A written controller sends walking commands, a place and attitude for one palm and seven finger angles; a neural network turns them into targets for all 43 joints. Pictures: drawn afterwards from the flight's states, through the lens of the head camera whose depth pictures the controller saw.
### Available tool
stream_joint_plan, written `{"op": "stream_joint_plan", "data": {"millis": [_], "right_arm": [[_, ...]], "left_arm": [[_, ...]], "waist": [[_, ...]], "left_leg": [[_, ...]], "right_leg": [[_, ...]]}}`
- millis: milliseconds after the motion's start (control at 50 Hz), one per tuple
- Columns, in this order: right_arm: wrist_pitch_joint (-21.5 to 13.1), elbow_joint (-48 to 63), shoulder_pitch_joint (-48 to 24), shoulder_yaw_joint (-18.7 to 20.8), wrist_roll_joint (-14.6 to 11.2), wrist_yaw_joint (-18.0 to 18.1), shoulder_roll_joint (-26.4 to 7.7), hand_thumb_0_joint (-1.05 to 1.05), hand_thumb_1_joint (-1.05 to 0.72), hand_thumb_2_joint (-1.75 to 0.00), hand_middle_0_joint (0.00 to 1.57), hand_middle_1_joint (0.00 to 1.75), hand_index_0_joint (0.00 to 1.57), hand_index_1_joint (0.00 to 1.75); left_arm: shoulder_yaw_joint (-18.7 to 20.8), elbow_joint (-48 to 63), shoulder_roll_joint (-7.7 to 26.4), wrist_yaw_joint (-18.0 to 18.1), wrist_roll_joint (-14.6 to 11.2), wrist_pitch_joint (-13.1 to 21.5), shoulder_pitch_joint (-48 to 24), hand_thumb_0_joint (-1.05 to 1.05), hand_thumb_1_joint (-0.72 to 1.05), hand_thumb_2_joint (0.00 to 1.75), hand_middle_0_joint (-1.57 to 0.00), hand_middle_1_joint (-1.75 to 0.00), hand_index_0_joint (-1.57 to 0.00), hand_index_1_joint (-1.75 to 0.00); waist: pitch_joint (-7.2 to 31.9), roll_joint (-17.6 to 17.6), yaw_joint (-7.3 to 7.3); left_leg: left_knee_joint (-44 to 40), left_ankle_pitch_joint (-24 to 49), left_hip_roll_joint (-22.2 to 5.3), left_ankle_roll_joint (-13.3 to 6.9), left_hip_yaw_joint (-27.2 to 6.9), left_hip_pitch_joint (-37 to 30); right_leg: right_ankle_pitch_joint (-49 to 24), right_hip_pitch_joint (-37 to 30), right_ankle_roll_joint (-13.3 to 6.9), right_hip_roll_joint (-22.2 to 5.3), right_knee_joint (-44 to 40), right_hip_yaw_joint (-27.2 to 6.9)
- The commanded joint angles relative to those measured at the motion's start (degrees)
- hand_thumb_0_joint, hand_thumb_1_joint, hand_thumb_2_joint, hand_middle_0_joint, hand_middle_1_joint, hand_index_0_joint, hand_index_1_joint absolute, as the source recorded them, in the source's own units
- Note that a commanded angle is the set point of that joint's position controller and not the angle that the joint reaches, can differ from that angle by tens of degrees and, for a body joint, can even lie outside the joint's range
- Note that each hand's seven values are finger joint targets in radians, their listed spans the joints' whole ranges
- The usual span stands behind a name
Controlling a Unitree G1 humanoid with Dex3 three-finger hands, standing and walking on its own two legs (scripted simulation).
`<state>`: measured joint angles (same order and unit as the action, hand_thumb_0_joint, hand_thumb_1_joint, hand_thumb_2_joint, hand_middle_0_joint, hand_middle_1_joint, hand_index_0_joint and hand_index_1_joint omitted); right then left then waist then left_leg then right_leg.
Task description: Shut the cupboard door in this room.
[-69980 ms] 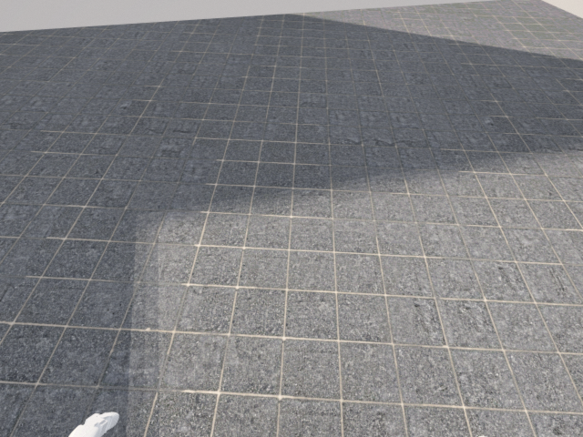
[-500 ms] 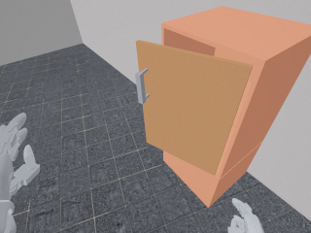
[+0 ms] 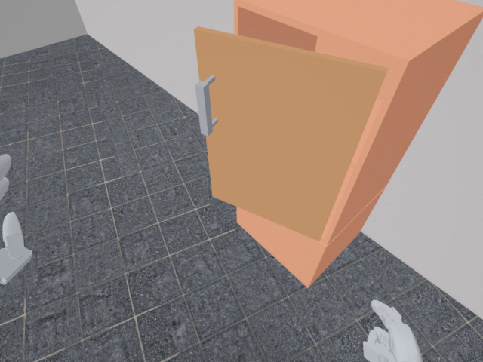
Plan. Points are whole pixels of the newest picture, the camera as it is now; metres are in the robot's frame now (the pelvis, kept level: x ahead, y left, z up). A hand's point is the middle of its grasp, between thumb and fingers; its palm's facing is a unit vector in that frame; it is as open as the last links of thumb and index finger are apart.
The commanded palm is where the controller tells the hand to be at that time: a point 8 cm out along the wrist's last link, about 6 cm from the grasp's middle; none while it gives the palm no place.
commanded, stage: step back with the hand held close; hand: left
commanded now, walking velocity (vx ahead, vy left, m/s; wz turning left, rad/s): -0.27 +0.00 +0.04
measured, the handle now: (208, 105) +0.69 +0.12 +0.05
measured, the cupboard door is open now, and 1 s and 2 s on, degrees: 20 20 20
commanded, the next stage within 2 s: stop stepping back and stand still in 0.90 s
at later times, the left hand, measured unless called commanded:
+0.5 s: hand out of the picture +0.10 +0.26 +0.18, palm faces +0.53 -0.72 -0.44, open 7.5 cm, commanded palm +0.04 +0.29 +0.18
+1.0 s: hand out of the picture -0.02 +0.25 +0.18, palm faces +0.55 -0.75 -0.36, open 7.5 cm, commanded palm -0.07 +0.28 +0.18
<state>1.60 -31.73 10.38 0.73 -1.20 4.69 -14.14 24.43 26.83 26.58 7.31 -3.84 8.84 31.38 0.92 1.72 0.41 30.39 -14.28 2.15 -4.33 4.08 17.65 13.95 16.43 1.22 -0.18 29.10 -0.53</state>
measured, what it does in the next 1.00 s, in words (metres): walks backwards: right foot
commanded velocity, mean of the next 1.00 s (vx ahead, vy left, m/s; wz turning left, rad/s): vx -0.34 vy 0.00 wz -0.03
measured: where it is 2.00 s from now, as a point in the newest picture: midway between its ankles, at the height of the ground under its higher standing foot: outside the picture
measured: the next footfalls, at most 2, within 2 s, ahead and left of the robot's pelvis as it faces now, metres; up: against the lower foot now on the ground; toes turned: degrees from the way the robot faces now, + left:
right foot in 0.92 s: -0.24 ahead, -0.15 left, +0.00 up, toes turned +4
left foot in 1.06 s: -0.11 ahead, +0.08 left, +0.00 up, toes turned +4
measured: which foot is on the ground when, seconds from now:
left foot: down 0.00-0.94, up 0.96-1.00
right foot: down 0.00-0.68, up 0.70-0.90, down 0.92-1.00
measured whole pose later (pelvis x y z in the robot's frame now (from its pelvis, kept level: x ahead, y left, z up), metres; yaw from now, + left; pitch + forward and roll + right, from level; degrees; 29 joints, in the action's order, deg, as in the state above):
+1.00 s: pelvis -0.20 -0.03 -0.01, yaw +2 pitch +2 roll -2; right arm -7.1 -40.0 8.3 -0.2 0.1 3.1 -9.5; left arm 24.1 28.2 21.7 9.8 -2.5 15.3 26.2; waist 1.6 -0.3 -4.2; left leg 37.2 -13.0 -3.1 1.9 5.0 34.7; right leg 24.8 9.5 -0.8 3.0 32.7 -1.5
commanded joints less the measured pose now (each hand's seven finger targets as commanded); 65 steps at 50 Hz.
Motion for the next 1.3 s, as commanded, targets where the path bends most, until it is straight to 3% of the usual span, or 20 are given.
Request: {"op": "stream_joint_plan", "data": {"millis": [0, 180, 380, 480, 540, 600, 660, 680, 740, 820, 860, 880, 900, 920, 960, 980, 1060, 1180, 1220, 1280], "right_arm": [[-3.13, 8.88, -4.58, 2.82, 0.26, 0.57, -7.79, 0.0, -0.9, -0.9, 0.2, 0.3, 0.2, 0.3], [-5.68, 9.25, -3.69, 2.21, 0.3, 0.98, -8.03, 0.0, -0.9, -0.9, 0.2, 0.3, 0.2, 0.3], [-8.18, 8.01, -2.03, 2.52, 0.93, 0.18, -7.55, 0.0, -0.9, -0.9, 0.2, 0.3, 0.2, 0.3], [-7.88, 6.17, -1.26, 2.22, 1.31, -0.7, -5.57, 0.0, -0.9, -0.9, 0.2, 0.3, 0.2, 0.3], [-7.23, 5.78, -1.2, 2.14, 0.97, -0.99, -5.06, 0.0, -0.9, -0.9, 0.2, 0.3, 0.2, 0.3], [-7.23, 6.44, -1.54, 2.44, 0.69, -0.39, -5.9, 0.0, -0.9, -0.9, 0.2, 0.3, 0.2, 0.3], [-8.48, 7.6, -3.74, 2.65, 0.93, 0.28, -6.64, 0.0, -0.9, -0.9, 0.2, 0.3, 0.2, 0.3], [-9.06, 7.09, -3.48, 2.94, 1.37, 0.28, -5.9, 0.0, -0.9, -0.9, 0.2, 0.3, 0.2, 0.3], [-11.48, 5.74, -3.52, 4.3, 1.01, -0.32, -5.95, 0.0, -0.9, -0.9, 0.2, 0.3, 0.2, 0.3], [-12.3, 3.88, -3.58, 2.86, 1.19, -0.66, -4.8, 0.0, -0.9, -0.9, 0.2, 0.3, 0.2, 0.3], [-12.08, 1.55, -2.68, 2.78, 1.5, -0.93, -4.87, 0.0, -0.9, -0.9, 0.2, 0.3, 0.2, 0.3], [-11.81, 1.06, -2.23, 2.78, 1.53, -1.16, -4.33, 0.0, -0.9, -0.9, 0.2, 0.3, 0.2, 0.3], [-11.52, -0.33, -1.23, 2.8, 1.82, -1.28, -3.07, 0.0, -0.9, -0.9, 0.2, 0.3, 0.2, 0.3], [-11.73, -1.05, -2.41, 2.34, 1.8, -0.88, -2.69, 0.0, -0.9, -0.9, 0.2, 0.3, 0.2, 0.3], [-12.14, 1.18, -6.21, 2.46, 0.35, 0.2, -3.0, 0.0, -0.9, -0.9, 0.2, 0.3, 0.2, 0.3], [-11.34, 1.96, -6.2, 1.9, 0.59, 0.79, -2.99, 0.0, -0.9, -0.9, 0.2, 0.3, 0.2, 0.3], [-9.86, 3.08, -3.29, 1.23, 0.23, 0.77, -4.93, 0.0, -0.9, -0.9, 0.2, 0.3, 0.2, 0.3], [-7.98, 7.58, -3.9, 0.93, 0.1, 0.03, -4.43, 0.0, -0.9, -0.9, 0.2, 0.3, 0.2, 0.3], [-7.97, 7.96, -3.71, 0.99, 0.6, 0.39, -4.41, 0.0, -0.9, -0.9, 0.2, 0.3, 0.2, 0.3], [-8.4, 6.87, -1.66, 1.87, 1.6, 0.68, -4.68, 0.0, -0.9, -0.9, 0.2, 0.3, 0.2, 0.3]], "left_arm": [[9.01, 8.25, 9.04, 1.4, -0.09, 3.49, 1.5, 0.0, 0.9, 0.9, -0.2, -0.3, -0.2, -0.3], [7.5, 11.51, 7.13, 1.93, 2.38, 6.39, -6.68, 0.0, 0.9, 0.9, -0.2, -0.3, -0.2, -0.3], [8.58, 12.57, 6.93, 2.15, 3.47, 8.9, -8.47, 0.0, 0.9, 0.9, -0.2, -0.3, -0.2, -0.3], [7.58, 9.72, 7.58, 3.0, 2.48, 8.88, -7.21, 0.0, 0.9, 0.9, -0.2, -0.3, -0.2, -0.3], [8.02, 11.29, 9.0, 3.64, 2.1, 9.08, -6.23, 0.0, 0.9, 0.9, -0.2, -0.3, -0.2, -0.3], [10.28, 13.83, 10.77, 4.19, 1.97, 9.55, -4.02, 0.0, 0.9, 0.9, -0.2, -0.3, -0.2, -0.3], [12.5, 16.56, 10.06, 4.08, 2.49, 10.14, -2.97, 0.0, 0.9, 0.9, -0.2, -0.3, -0.2, -0.3], [13.29, 18.15, 11.13, 3.84, 2.09, 10.12, -4.05, 0.0, 0.9, 0.9, -0.2, -0.3, -0.2, -0.3], [14.82, 19.16, 11.84, 3.42, 0.93, 10.72, -1.82, 0.0, 0.9, 0.9, -0.2, -0.3, -0.2, -0.3], [10.45, 13.37, 7.74, 2.41, -1.07, 9.39, 0.54, 0.0, 0.9, 0.9, -0.2, -0.3, -0.2, -0.3], [8.09, 12.82, 6.97, 2.01, -0.91, 9.91, -4.36, 0.0, 0.9, 0.9, -0.2, -0.3, -0.2, -0.3], [6.71, 13.07, 6.85, 2.07, -0.47, 10.4, -6.94, 0.0, 0.9, 0.9, -0.2, -0.3, -0.2, -0.3], [6.84, 13.68, 8.45, 2.76, 0.27, 10.64, -9.8, 0.0, 0.9, 0.9, -0.2, -0.3, -0.2, -0.3], [6.12, 14.6, 10.66, 3.54, 1.25, 10.96, -15.53, 0.0, 0.9, 0.9, -0.2, -0.3, -0.2, -0.3], [4.79, 16.22, 11.24, 3.27, 2.27, 10.26, -19.29, 0.0, 0.9, 0.9, -0.2, -0.3, -0.2, -0.3], [5.95, 15.78, 12.02, 2.96, 2.07, 9.01, -17.62, 0.0, 0.9, 0.9, -0.2, -0.3, -0.2, -0.3], [5.25, 11.36, 8.08, 2.5, 1.22, 5.79, -10.95, 0.0, 0.9, 0.9, -0.2, -0.3, -0.2, -0.3], [9.7, 12.3, 8.88, 2.09, -0.49, 4.61, 3.72, 0.0, 0.9, 0.9, -0.2, -0.3, -0.2, -0.3], [9.67, 14.99, 9.09, 2.38, -0.19, 4.15, 4.75, 0.0, 0.9, 0.9, -0.2, -0.3, -0.2, -0.3], [8.94, 18.76, 9.91, 3.05, 0.23, 4.01, 2.59, 0.0, 0.9, 0.9, -0.2, -0.3, -0.2, -0.3]], "waist": [[7.83, 3.23, -1.24], [2.6, 6.46, -0.54], [1.52, 3.12, -0.02], [0.15, -6.76, 0.53], [3.33, -8.52, 0.96], [5.11, -1.59, 0.96], [6.78, 14.82, -0.64], [8.15, 13.98, -0.73], [12.23, 10.0, -1.08], [5.82, 11.79, -0.44], [4.35, 7.62, 0.14], [4.08, 2.3, 0.35], [5.46, -5.12, 0.59], [5.69, -10.36, 0.56], [7.34, -15.77, 0.26], [8.43, -12.64, 0.2], [7.87, 9.73, 0.23], [4.05, 8.03, 0.27], [3.87, 10.34, 0.15], [5.49, 4.54, 0.72]], "left_leg": [[-8.98, 11.49, -10.58, 1.11, -9.98, 6.74], [-17.14, -26.61, -13.19, -2.53, -14.91, 28.92], [-7.83, -30.27, -9.47, -1.43, -11.76, 30.5], [4.54, -18.73, -4.72, 2.25, -8.47, 15.14], [6.18, -14.55, -4.03, 2.63, -7.78, 8.34], [-1.61, -18.32, -6.5, 0.72, -11.28, 11.42], [-19.54, -31.43, -18.8, -4.31, -22.94, 31.06], [-20.86, -25.62, -20.47, -4.37, -23.22, 29.48], [-17.26, -18.83, -20.37, -2.46, -17.59, 17.06], [-20.06, -20.86, -18.9, 2.68, -12.32, 14.3], [-15.08, -17.46, -17.01, 5.81, -9.57, 6.75], [-7.31, -13.07, -13.66, 7.54, -6.9, 1.65], [5.34, -5.02, -9.79, 8.71, -2.95, -4.07], [14.2, -3.43, -7.15, 8.68, -1.35, -7.21], [14.17, -1.16, -4.27, 6.19, -2.39, -1.49], [11.06, 4.06, -4.68, 5.95, -2.07, -0.79], [-4.58, 21.88, -10.85, 2.61, -7.1, -6.28], [-18.94, -24.75, -9.22, 5.2, -10.42, 6.26], [-21.37, -28.14, -8.99, 6.51, -9.76, 10.51], [-9.43, -22.12, -5.17, 6.12, -3.75, 6.29]], "right_leg": [[-14.39, -10.64, -1.04, -1.38, 3.22, -2.12], [-4.84, -19.18, 0.01, 1.36, 11.21, -1.35], [3.28, -13.13, -2.39, -1.17, 7.89, -8.59], [13.71, 7.41, -6.11, -9.09, -6.49, -17.04], [14.46, 11.1, -6.21, -10.65, -8.64, -14.89], [12.69, 7.16, -3.78, -5.76, -2.5, -8.97], [4.13, -12.05, -0.4, 4.39, 24.29, 0.12], [6.87, -12.25, -0.31, 5.03, 28.91, 0.29], [13.57, -6.93, -0.81, 5.04, 27.67, 0.35], [18.15, -5.79, -2.23, 5.04, 10.15, 4.03], [17.18, -0.62, -3.57, 1.88, -3.62, -0.02], [17.56, 5.42, -5.84, -2.22, -10.78, -8.13], [13.49, 12.15, -9.04, -10.65, -15.83, -18.96], [-0.6, 16.46, -10.14, -17.93, -17.77, -21.9], [-35.69, 5.17, -5.42, -13.61, -6.01, -13.25], [-41.8, 1.82, -4.95, -12.78, -1.76, -10.62], [-14.52, 0.67, -0.47, -1.01, 3.52, -2.82], [15.67, -4.78, -2.96, 3.73, -3.47, 2.75], [15.21, -9.11, -3.16, 5.33, -1.5, 5.31], [18.14, -5.72, -6.23, 1.8, -4.38, 1.75]]}}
